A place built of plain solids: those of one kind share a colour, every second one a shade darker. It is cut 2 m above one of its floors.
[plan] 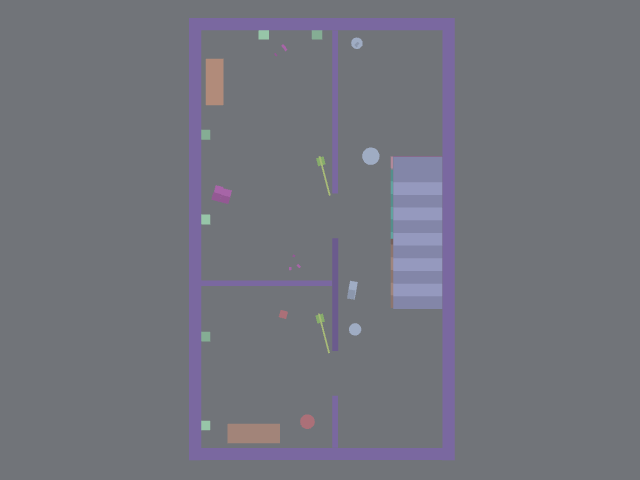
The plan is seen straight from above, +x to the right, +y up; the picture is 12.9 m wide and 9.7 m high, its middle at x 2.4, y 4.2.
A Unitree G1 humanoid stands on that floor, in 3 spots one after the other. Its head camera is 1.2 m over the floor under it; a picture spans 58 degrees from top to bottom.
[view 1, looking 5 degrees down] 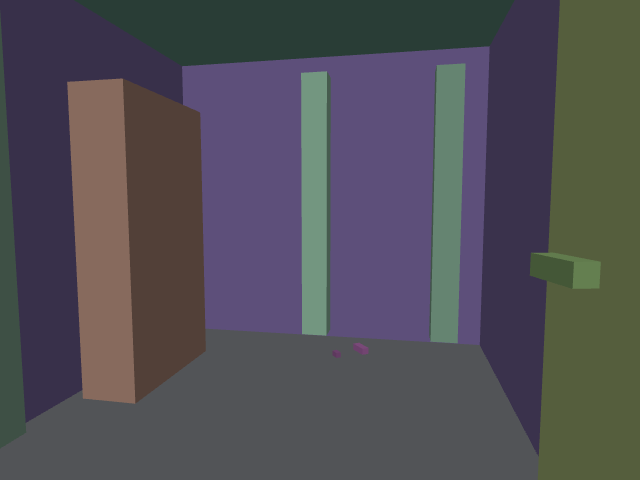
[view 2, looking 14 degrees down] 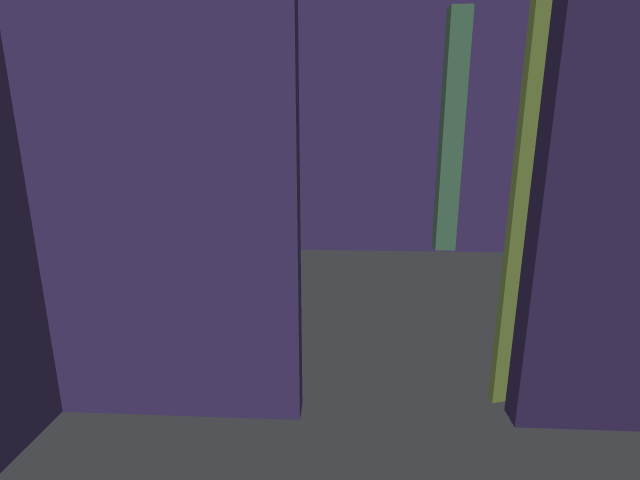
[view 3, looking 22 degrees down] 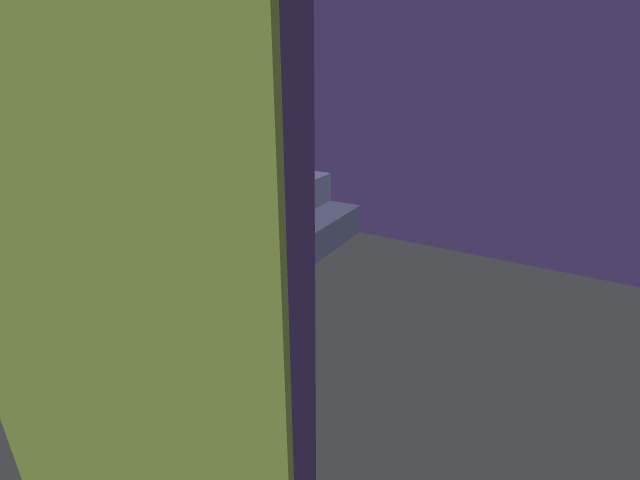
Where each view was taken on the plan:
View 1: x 2.01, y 4.69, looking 101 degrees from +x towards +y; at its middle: curtains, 3.64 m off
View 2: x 4.38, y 1.22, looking -177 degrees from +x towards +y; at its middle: wall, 4.52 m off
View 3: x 2.01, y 1.50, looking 30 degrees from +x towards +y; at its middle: step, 2.81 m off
